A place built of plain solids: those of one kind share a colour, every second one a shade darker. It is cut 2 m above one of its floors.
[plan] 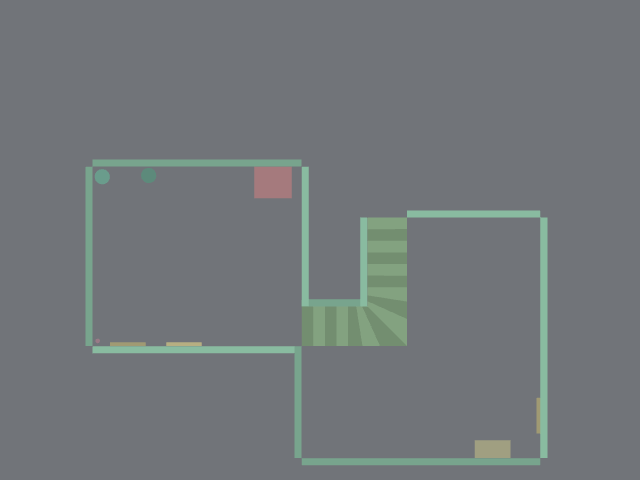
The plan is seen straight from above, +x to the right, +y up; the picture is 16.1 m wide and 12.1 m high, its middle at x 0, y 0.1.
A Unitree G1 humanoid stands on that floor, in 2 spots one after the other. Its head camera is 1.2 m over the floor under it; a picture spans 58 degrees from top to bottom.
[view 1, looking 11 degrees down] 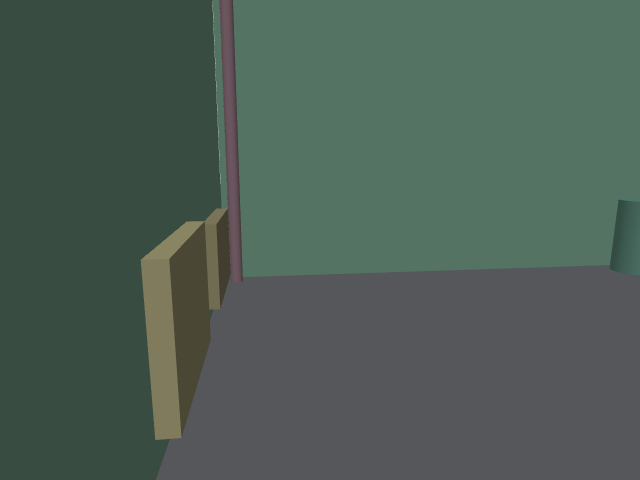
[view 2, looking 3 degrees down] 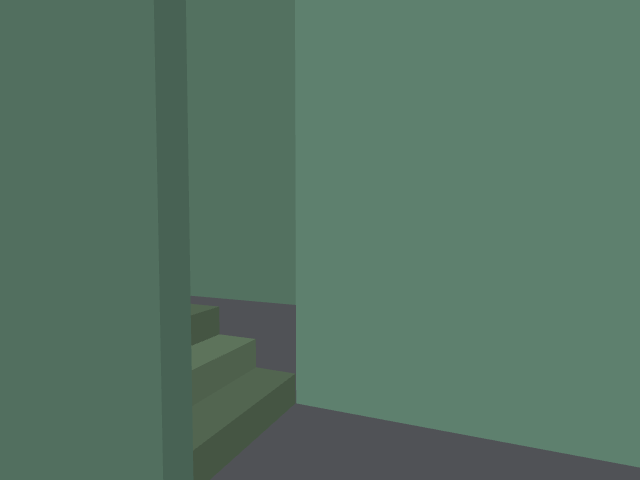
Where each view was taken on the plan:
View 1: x -1.46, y -2.14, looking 173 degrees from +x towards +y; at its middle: wall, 4.39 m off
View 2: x -1.68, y -0.12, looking -67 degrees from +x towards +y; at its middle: wall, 2.67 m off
